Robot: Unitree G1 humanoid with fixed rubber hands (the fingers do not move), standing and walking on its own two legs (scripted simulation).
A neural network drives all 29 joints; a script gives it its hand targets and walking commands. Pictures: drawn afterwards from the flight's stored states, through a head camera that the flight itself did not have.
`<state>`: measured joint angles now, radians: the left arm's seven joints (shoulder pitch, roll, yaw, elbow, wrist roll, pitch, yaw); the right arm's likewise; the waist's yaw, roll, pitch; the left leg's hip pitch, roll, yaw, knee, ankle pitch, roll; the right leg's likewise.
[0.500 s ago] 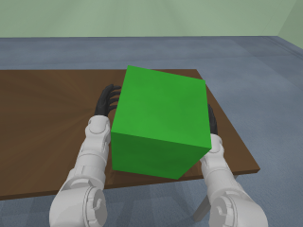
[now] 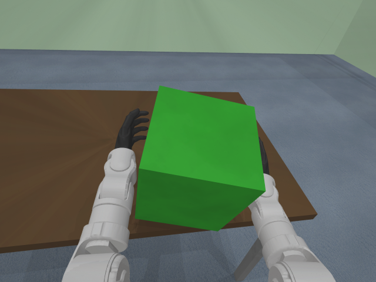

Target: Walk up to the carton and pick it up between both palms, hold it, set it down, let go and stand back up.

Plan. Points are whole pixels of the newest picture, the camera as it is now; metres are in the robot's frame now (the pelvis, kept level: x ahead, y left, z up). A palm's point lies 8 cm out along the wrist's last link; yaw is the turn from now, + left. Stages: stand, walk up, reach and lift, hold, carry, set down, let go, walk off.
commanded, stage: reach and lift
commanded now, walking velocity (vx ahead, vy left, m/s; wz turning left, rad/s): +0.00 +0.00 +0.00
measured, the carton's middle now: (191, 165) +0.36 -0.02 +0.09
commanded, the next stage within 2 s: hold in 1.20 s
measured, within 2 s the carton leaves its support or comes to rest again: neither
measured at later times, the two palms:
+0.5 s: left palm (119, 124) +0.37 +0.13 +0.20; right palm (268, 141) +0.34 -0.17 +0.18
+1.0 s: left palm (106, 116) +0.36 +0.15 +0.23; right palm (267, 119) +0.36 -0.16 +0.23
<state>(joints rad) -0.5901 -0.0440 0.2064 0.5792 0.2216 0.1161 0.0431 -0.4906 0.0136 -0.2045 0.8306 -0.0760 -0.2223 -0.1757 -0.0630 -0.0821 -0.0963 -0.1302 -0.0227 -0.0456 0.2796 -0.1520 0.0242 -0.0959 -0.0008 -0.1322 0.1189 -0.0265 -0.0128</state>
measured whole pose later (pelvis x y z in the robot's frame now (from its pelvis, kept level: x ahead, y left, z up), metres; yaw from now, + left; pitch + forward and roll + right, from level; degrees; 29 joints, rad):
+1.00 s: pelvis -0.04 +0.00 -0.01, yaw -2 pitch -1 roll -2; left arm -0.85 0.12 0.14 0.30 -0.13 0.78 0.29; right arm -0.87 -0.18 -0.07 0.57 0.34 0.48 -0.26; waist -0.02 -0.06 -0.06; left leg -0.23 0.00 -0.01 0.43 -0.18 0.02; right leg -0.21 0.01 -0.10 0.28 -0.05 -0.01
